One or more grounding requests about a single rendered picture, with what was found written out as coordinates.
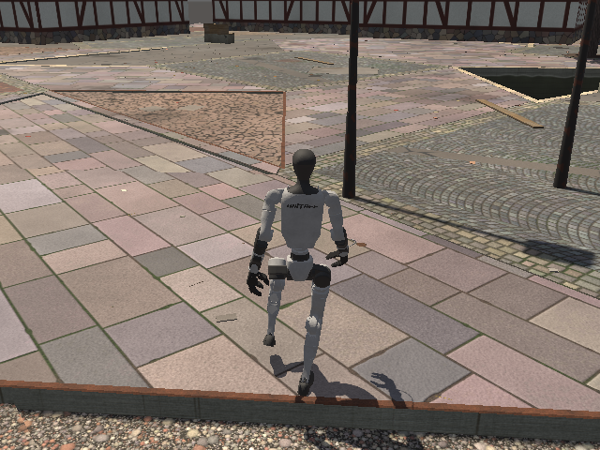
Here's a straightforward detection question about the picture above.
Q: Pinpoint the left robot upper arm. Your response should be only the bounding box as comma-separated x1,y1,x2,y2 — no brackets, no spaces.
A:
258,188,283,242

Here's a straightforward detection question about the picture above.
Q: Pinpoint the left robot hand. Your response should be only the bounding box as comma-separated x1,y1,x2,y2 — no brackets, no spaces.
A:
247,271,269,296

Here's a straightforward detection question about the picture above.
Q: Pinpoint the right robot upper arm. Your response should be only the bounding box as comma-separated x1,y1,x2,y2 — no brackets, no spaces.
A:
322,190,345,241

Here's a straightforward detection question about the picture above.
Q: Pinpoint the humanoid robot head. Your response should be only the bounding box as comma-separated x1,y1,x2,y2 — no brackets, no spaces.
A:
287,149,319,195

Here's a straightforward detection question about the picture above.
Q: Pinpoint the robot right shin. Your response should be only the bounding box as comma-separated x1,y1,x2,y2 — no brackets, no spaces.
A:
301,319,323,383

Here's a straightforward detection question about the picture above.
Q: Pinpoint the robot left forearm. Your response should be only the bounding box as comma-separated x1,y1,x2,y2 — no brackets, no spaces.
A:
248,227,268,274

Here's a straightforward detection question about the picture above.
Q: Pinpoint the right robot hand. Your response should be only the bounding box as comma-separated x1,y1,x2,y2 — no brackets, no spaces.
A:
325,250,348,267

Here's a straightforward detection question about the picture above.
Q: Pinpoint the robot right forearm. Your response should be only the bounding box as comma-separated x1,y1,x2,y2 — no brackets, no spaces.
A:
335,227,349,257

